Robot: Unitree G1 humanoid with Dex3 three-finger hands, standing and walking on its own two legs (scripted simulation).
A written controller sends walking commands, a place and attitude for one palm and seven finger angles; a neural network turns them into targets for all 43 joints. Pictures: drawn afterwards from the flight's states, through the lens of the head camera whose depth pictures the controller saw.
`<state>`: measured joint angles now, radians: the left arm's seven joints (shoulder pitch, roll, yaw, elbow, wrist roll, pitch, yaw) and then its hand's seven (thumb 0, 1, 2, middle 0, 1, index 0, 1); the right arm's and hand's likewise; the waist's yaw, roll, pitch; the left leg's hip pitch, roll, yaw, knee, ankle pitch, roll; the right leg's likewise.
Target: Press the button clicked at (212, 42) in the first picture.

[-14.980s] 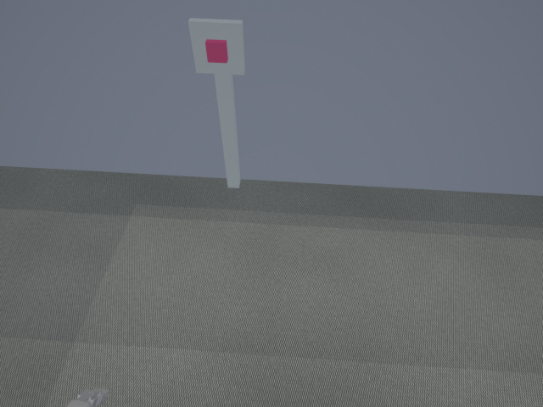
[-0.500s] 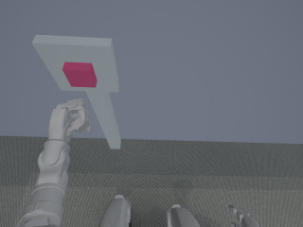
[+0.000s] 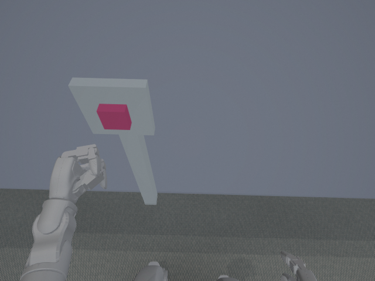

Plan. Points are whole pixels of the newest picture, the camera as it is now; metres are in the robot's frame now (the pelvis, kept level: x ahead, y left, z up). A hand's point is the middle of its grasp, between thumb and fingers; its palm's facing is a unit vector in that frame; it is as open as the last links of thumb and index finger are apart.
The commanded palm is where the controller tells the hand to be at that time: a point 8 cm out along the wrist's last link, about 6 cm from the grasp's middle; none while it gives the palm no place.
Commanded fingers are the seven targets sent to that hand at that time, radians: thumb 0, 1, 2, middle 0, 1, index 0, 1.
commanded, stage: draw the hand back to the body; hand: left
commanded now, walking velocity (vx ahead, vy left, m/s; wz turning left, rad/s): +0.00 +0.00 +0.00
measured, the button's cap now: (115, 116) +0.50 +0.20 +0.03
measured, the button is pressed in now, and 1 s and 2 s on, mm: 0 0 0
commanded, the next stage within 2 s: step back with the hand held close in 1.14 s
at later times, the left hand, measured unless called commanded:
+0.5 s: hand (45, 188) +0.25 +0.23 +0.15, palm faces +0.29 -0.91 -0.31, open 3.1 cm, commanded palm +0.20 +0.27 +0.18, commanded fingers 0.00 0.90 0.90 -1.30 -1.50 -1.30 -1.50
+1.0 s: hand out of the picture +0.21 +0.25 +0.23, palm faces +0.41 -0.81 -0.41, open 3.1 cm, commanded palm +0.16 +0.29 +0.25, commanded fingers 0.00 0.90 0.90 -1.30 -1.50 -1.30 -1.50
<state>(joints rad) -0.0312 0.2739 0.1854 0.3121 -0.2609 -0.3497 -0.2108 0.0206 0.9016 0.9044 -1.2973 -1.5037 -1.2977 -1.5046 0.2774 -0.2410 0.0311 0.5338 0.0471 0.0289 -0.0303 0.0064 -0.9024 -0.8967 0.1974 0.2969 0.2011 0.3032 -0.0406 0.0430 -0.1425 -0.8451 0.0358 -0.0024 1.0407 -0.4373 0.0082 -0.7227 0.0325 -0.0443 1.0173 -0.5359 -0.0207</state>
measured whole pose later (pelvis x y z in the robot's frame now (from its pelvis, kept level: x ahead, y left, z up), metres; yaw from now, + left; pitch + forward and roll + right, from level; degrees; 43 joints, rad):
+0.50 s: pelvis +0.02 +0.01 +0.06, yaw +1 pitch +1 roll -1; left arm 0.36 0.30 0.13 -0.19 -0.07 -0.04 0.12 0.02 0.90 0.90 -1.30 -1.50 -1.30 -1.50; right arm 0.19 -0.23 0.06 0.53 0.03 -0.02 -0.11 0.01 -0.90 -0.90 0.20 0.30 0.20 0.30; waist 0.03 0.05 -0.05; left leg -0.34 0.00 0.02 0.62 -0.30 0.02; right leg -0.22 0.01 -0.03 0.58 -0.38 -0.01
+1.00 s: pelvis +0.04 +0.01 +0.07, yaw +0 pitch -3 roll +0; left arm 0.56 0.33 0.30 -0.50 -0.07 -0.07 0.11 0.02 0.89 0.90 -1.30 -1.50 -1.30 -1.50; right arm 0.20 -0.23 0.02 0.59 0.01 -0.06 -0.08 0.01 -0.90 -0.90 0.20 0.30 0.20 0.30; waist 0.06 0.07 -0.02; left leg -0.17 0.00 0.03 0.47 -0.26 0.02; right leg -0.04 0.00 -0.01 0.41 -0.32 0.00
